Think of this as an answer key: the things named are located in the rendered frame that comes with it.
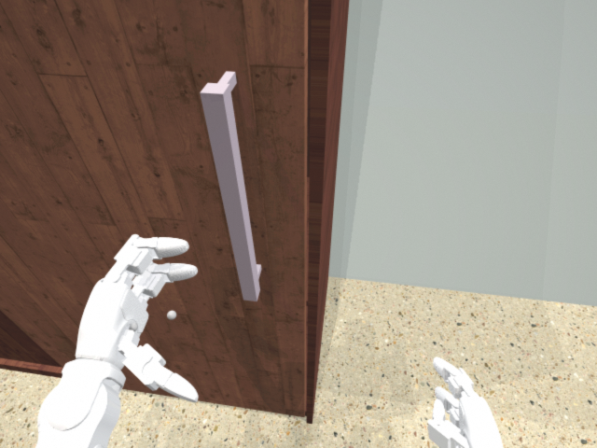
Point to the robot left hand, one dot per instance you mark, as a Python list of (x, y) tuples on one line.
[(113, 306)]

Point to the robot right hand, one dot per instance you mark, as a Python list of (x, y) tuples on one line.
[(472, 424)]

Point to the robot left forearm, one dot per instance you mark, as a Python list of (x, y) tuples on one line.
[(83, 409)]

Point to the handle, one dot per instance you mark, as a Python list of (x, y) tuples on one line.
[(219, 115)]

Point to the wardrobe door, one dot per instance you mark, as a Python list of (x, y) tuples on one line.
[(103, 136), (17, 345)]

